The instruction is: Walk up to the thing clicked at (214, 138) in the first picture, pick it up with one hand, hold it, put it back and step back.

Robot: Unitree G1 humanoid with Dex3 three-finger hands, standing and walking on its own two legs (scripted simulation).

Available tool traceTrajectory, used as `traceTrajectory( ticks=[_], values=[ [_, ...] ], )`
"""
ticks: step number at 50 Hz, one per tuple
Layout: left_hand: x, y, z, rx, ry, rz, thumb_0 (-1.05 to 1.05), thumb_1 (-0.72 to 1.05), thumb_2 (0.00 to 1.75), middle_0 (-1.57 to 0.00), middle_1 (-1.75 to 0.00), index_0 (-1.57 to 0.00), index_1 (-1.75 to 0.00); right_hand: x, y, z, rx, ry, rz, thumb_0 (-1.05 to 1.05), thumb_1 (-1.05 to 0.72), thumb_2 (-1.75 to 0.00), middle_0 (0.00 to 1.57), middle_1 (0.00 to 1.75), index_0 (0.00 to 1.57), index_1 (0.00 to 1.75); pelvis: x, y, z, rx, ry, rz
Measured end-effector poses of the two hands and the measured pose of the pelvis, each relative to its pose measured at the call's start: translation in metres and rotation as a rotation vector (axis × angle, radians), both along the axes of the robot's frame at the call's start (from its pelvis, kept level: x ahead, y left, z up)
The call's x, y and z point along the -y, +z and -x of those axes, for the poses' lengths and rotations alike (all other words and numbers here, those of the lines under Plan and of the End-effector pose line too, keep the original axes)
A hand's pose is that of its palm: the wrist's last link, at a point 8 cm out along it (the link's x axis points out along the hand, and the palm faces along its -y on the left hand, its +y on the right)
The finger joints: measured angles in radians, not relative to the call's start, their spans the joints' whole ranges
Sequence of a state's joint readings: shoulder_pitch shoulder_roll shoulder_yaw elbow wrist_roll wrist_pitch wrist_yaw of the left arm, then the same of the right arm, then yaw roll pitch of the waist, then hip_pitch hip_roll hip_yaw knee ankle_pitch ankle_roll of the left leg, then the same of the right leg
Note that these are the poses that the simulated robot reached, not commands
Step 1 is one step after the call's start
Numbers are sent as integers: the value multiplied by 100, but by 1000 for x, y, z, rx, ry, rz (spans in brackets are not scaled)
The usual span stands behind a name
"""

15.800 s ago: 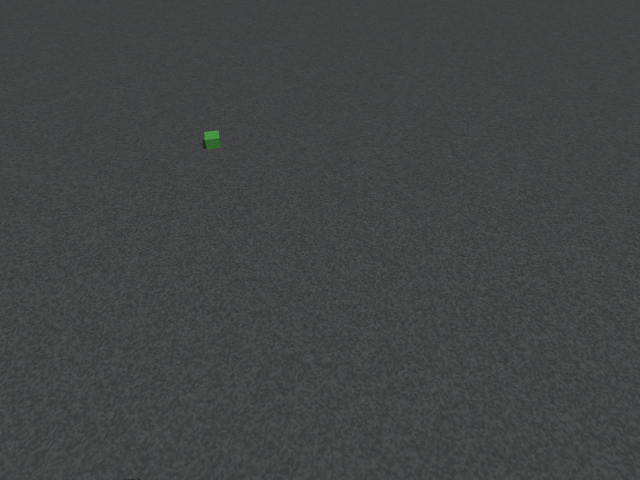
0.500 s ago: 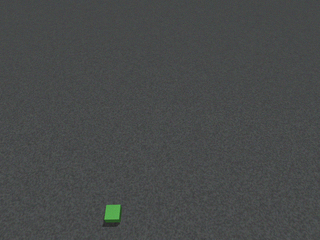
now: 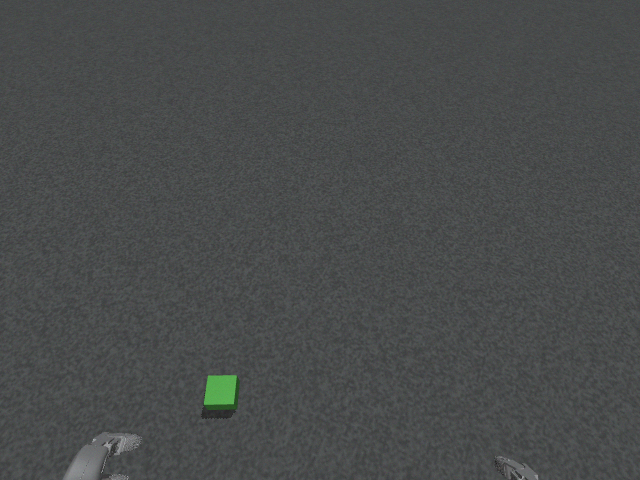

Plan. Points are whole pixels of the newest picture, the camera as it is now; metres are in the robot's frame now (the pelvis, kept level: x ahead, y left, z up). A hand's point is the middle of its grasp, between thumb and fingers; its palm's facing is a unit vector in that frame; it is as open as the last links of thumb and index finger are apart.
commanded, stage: rise first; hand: left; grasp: from above
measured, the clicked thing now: (222, 392) +0.44 +0.27 -0.72
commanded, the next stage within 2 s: none
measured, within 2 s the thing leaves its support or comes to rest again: neither
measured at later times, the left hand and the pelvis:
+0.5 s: hand out of the picture +0.13 +0.27 -0.20, palm faces -0.18 -0.87 -0.46, open 13.9 cm; pelvis +0.00 +0.00 -0.06, yaw +0 degrees
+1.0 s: hand (156, 456) +0.23 +0.31 -0.37, palm faces -0.45 -0.48 -0.75, open 13.4 cm; pelvis -0.06 -0.01 -0.24, yaw -2 degrees
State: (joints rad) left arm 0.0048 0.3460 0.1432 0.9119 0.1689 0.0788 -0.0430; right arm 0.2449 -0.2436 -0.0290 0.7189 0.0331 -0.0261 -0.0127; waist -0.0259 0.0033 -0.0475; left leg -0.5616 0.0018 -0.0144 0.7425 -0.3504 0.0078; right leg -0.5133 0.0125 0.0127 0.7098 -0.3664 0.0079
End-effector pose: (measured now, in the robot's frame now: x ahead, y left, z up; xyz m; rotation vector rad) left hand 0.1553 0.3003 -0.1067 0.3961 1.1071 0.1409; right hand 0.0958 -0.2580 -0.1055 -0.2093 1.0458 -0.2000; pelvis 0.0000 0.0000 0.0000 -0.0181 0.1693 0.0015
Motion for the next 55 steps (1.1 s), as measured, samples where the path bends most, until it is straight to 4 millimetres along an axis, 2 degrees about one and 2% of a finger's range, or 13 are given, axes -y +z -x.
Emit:
traceTrajectory(
  ticks=[6, 13, 22, 29, 33, 38, 45, 50, 55],
  values=[
    [-3, -17, 17, -47, 3, -23, 0, -19, 85, -24, -87, -23, -87, -1, -8, -22, 78, 31, 9, 1, -88, -89, 20, 30, 21, 29, 0, -17, 0, -47, 2, 3],
    [-6, -32, 24, -14, -32, -53, 0, -39, 90, -21, -92, -20, -94, -2, -19, -50, 154, 76, 42, 1, -89, -89, 20, 30, 21, 29, 1, -40, 1, -95, 10, 11],
    [-8, -42, 28, -31, -80, -87, 0, -49, 94, -16, -98, -15, -99, -11, -27, -71, 231, 109, 43, 1, -90, -90, 20, 30, 21, 29, 0, -58, 2, -141, 15, 25],
    [-9, -56, 29, -22, -117, -110, 0, -50, 93, -17, -97, -16, -98, -16, -42, -72, 249, 132, 37, 1, -92, -90, 20, 30, 21, 29, -2, -75, 7, -176, 14, 30],
    [-13, -73, 24, -28, -176, -150, 0, -50, 92, -19, -95, -18, -96, -16, -59, -70, 248, 152, 36, 1, -93, -90, 20, 30, 21, 29, -1, -90, 13, -210, 13, 31],
    [-25, -114, 3, -10, -286, -232, 0, -51, 91, -22, -93, -20, -95, -8, -100, -64, 240, 182, 47, 1, -95, -91, 20, 30, 21, 30, 1, -128, 26, -279, 7, 26],
    [-26, -173, -50, 114, -510, -343, 0, -49, 89, -27, -90, -25, -92, 10, -184, -44, 158, 186, 61, 1, -97, -91, 20, 30, 21, 30, 6, -197, 47, -372, -4, 27],
    [-29, -210, -81, 155, -618, -445, 0, -45, 87, -29, -89, -27, -90, 18, -246, -17, 63, 166, 47, 1, -97, -91, 20, 30, 21, 29, 9, -243, 65, -409, -18, 30],
    [-32, -250, -101, 149, -711, -501, 0, -39, 85, -31, -87, -30, -88, 21, -297, 23, -58, 148, 32, 1, -96, -91, 20, 30, 21, 29, 11, -282, 81, -428, -34, 34]
  ],
)
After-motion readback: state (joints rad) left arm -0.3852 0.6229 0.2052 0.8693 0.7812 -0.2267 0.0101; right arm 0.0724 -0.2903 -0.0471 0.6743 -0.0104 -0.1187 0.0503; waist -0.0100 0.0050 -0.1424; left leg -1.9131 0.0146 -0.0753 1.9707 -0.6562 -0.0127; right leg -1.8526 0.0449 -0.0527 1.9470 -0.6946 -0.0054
